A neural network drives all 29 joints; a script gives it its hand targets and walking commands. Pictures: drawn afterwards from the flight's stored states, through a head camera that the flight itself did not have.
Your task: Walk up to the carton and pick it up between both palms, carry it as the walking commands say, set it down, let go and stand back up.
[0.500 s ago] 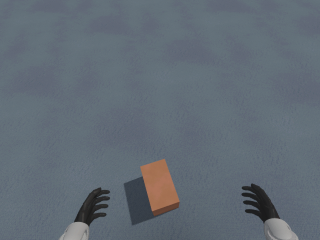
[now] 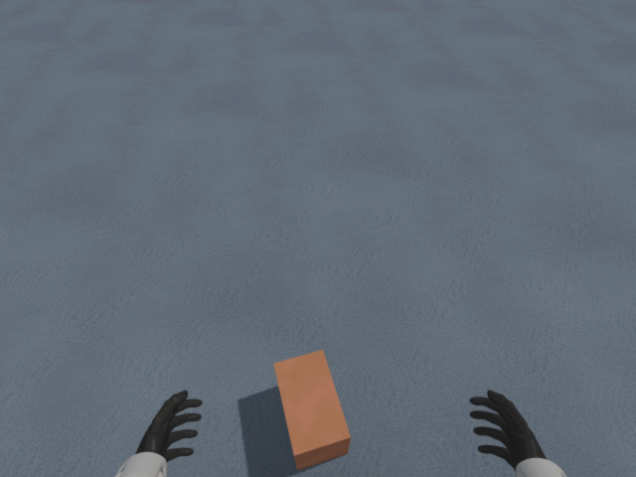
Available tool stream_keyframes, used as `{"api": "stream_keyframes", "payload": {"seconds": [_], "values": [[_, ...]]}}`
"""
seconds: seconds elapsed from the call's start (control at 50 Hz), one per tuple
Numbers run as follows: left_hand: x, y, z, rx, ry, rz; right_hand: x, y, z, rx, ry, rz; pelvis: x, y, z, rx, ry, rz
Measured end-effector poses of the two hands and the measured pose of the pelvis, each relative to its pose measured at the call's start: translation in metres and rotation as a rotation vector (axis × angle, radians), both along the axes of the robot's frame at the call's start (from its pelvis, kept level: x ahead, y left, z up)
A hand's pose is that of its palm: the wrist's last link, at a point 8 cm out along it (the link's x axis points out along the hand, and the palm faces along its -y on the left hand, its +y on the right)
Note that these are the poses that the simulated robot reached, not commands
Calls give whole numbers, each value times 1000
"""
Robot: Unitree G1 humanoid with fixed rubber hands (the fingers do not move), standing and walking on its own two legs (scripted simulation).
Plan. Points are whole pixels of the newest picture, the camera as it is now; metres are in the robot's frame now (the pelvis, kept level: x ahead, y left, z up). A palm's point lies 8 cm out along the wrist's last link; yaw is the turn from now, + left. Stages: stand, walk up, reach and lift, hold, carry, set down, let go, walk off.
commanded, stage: stand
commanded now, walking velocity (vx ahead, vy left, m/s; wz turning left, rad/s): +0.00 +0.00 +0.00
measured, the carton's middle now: (310, 408) +0.42 +0.06 -0.68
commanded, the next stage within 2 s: none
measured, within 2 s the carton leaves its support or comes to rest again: neither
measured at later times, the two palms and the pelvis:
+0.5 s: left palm (112, 470) +0.15 +0.30 -0.10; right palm out of the picture +0.13 -0.27 -0.08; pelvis +0.02 +0.02 +0.00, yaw -3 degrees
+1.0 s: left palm out of the picture +0.12 +0.31 -0.10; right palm out of the picture +0.10 -0.28 -0.08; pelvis +0.01 +0.02 +0.01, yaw -3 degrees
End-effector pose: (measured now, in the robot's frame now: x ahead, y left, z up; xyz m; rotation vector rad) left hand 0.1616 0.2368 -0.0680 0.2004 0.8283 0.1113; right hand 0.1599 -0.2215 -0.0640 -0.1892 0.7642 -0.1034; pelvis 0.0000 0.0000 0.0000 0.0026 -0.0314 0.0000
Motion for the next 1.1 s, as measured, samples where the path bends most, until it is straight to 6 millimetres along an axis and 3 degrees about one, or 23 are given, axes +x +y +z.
{"api": "stream_keyframes", "payload": {"seconds": [0.14, 0.26, 0.62, 1.1], "values": [[-10, 38, -18, 77, 17, -1, -28, -38, -9, -161, 128, -33, 1, 8, -2, -8, 30, -18], [-18, 56, -31, 106, 99, -12, -41, -61, -7, -218, 194, -93, 8, 15, 0, -11, 38, -31], [-9, 67, -35, 133, 163, -29, -35, -51, -17, -187, 243, -116, 22, 23, 3, -6, 23, -48], [-44, 75, -36, 145, 239, -8, -65, -64, -18, -199, 313, -132, 7, 22, 9, -7, 3, -47]]}}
